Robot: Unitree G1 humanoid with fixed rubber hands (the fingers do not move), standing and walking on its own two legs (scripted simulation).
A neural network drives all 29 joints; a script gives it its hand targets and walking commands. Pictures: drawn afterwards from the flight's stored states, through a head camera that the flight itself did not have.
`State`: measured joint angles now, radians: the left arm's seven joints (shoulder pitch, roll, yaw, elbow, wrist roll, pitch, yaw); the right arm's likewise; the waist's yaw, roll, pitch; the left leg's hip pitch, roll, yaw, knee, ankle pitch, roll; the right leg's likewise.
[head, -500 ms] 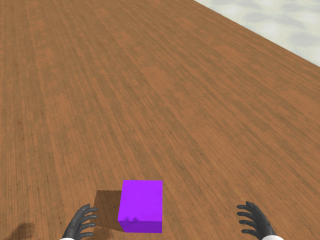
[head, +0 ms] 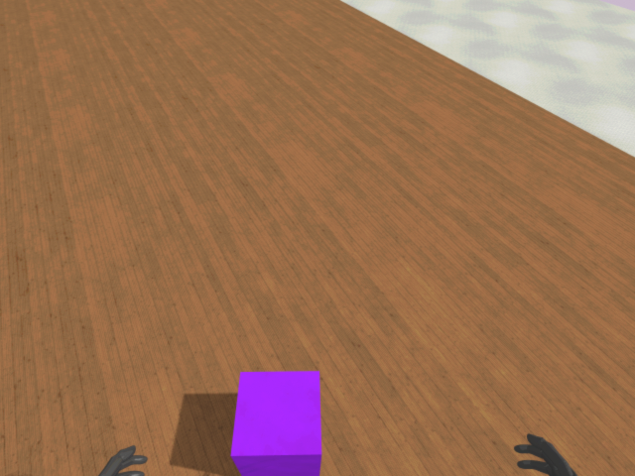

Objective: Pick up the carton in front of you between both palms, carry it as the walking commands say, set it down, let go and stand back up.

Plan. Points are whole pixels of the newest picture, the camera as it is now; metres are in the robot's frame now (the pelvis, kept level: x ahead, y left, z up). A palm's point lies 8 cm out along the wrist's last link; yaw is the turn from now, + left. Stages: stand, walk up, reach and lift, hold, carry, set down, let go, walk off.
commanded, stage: stand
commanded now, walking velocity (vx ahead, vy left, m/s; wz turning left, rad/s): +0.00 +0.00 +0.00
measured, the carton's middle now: (280, 426) +0.39 +0.11 -0.65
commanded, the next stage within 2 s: none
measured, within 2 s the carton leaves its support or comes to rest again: neither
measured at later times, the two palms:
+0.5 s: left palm out of the picture +0.09 +0.30 -0.10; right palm out of the picture +0.09 -0.30 -0.09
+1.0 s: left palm out of the picture +0.06 +0.31 -0.10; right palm out of the picture +0.07 -0.30 -0.09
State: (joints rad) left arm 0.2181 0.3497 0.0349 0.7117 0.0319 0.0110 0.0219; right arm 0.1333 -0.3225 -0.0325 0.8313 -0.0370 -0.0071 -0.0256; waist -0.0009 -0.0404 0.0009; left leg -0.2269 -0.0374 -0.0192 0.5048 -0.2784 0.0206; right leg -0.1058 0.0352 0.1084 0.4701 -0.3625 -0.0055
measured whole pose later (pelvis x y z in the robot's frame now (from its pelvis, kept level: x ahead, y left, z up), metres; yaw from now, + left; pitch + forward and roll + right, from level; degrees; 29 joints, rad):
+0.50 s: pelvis -0.02 +0.01 +0.01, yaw +0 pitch -2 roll +0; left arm 0.20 0.37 0.02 0.85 0.03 0.00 0.02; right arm 0.11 -0.35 -0.03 0.98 -0.02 -0.01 -0.02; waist 0.00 -0.03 0.02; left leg -0.18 -0.04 -0.01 0.43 -0.22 0.03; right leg -0.06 0.02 0.12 0.40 -0.31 0.01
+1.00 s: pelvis -0.03 +0.01 +0.01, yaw +0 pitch -2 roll +0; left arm 0.18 0.38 0.01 0.94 0.02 -0.01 0.02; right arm 0.09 -0.37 -0.02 1.06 -0.01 -0.02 -0.01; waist -0.01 -0.02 0.03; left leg -0.16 -0.04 -0.02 0.38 -0.17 0.03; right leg -0.05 0.02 0.11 0.35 -0.27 0.01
